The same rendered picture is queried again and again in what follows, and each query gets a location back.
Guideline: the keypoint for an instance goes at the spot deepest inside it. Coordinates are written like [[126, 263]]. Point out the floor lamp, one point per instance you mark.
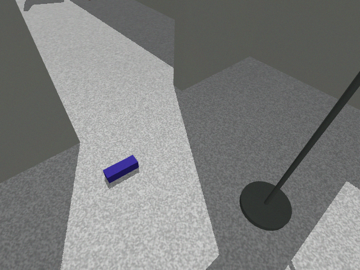
[[264, 204]]

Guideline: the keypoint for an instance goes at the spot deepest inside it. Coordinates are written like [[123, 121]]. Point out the carton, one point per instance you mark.
[[121, 168]]

